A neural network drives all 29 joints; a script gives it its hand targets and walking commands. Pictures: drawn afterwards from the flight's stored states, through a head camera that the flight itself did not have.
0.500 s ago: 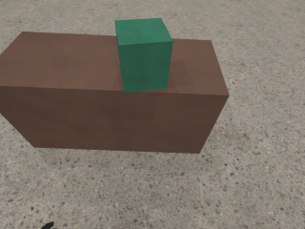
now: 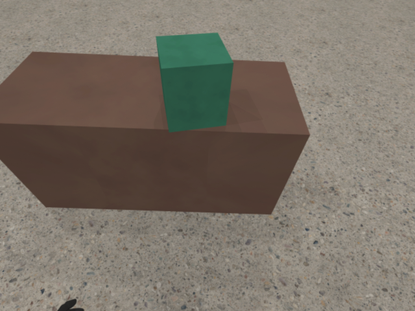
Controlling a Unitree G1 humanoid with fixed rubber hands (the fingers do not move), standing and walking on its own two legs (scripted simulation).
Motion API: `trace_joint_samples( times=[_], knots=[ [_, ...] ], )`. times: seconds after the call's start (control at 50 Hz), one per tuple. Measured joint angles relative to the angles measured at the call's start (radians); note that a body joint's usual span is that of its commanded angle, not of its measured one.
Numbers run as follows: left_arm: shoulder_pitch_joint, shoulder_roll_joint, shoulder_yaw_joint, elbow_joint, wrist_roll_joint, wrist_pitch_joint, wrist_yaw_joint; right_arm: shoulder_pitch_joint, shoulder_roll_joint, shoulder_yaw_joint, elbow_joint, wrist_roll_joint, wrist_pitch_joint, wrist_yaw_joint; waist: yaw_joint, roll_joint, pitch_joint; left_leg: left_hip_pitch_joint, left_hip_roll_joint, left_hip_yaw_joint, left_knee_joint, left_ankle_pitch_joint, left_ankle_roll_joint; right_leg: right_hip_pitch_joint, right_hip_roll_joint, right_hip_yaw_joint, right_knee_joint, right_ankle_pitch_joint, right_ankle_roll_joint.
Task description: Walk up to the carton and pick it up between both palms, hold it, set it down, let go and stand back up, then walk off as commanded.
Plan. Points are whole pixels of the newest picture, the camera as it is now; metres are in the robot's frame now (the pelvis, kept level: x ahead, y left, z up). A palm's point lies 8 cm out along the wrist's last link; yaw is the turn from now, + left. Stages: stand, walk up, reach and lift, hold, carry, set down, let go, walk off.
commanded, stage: stand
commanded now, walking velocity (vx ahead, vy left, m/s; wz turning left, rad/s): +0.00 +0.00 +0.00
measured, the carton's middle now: (192, 83) +0.80 +0.05 -0.03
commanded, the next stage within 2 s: none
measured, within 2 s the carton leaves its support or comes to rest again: neither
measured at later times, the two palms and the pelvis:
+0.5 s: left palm out of the picture +0.06 +0.30 -0.11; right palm out of the picture +0.04 -0.30 -0.11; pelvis -0.01 +0.00 +0.00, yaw +0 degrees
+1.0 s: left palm out of the picture +0.07 +0.29 -0.12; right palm out of the picture +0.04 -0.30 -0.11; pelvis -0.02 +0.00 +0.00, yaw -1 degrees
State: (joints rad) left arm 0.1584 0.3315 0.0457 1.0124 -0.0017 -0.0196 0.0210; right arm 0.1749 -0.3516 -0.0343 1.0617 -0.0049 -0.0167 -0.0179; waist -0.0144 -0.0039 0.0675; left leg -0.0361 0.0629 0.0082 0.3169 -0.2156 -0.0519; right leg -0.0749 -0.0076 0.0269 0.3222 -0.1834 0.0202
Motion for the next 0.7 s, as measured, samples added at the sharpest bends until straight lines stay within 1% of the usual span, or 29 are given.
trace_joint_samples(
  times=[0.16, 0.4, 0.52, 0.6, 0.66, 0.7],
  knots=[
    [0.002, -0.001, -0.004, 0.009, -0.001, 0.003, 0.003, -0.009, 0.006, -0.005, -0.005, 0.014, 0.0, 0.001, 0.003, -0.003, 0.004, -0.005, 0.0, 0.003, 0.005, 0.004, 0.0, -0.005, 0.0, 0.001, 0.003, 0.007, 0.001],
    [0.012, -0.001, 0.001, 0.01, -0.005, -0.003, 0.001, 0.0, 0.002, -0.005, -0.002, 0.006, -0.006, 0.005, -0.002, 0.002, -0.004, -0.005, -0.001, 0.006, 0.008, 0.01, 0.002, -0.005, -0.003, 0.003, 0.003, 0.015, 0.003],
    [0.009, 0.008, 0.006, 0.003, 0.004, -0.003, -0.005, 0.012, 0.008, 0.003, -0.008, 0.006, -0.006, 0.006, 0.006, 0.0, 0.004, -0.014, -0.002, 0.006, 0.005, 0.019, 0.002, -0.016, -0.004, 0.003, 0.005, 0.021, 0.003],
    [0.009, 0.013, 0.008, 0.001, 0.004, -0.003, -0.006, 0.007, 0.007, 0.0, -0.01, 0.002, -0.002, 0.014, 0.005, 0.001, 0.012, -0.022, -0.003, 0.005, 0.006, 0.023, 0.002, -0.025, -0.005, 0.002, 0.007, 0.025, 0.003],
    [0.01, 0.014, 0.008, 0.0, 0.002, -0.002, -0.004, 0.001, 0.004, 0.003, -0.009, 0.005, -0.003, 0.011, 0.002, 0.005, 0.018, -0.027, -0.001, 0.0, 0.011, 0.024, 0.001, -0.023, -0.004, -0.003, 0.003, 0.027, 0.003],
    [0.011, 0.01, 0.008, -0.006, -0.003, 0.0, -0.006, 0.001, 0.001, 0.005, -0.008, 0.007, -0.003, 0.011, 0.006, 0.008, 0.019, -0.03, 0.0, 0.002, 0.014, 0.022, 0.001, -0.025, -0.003, -0.001, 0.002, 0.029, 0.003]
  ],
)
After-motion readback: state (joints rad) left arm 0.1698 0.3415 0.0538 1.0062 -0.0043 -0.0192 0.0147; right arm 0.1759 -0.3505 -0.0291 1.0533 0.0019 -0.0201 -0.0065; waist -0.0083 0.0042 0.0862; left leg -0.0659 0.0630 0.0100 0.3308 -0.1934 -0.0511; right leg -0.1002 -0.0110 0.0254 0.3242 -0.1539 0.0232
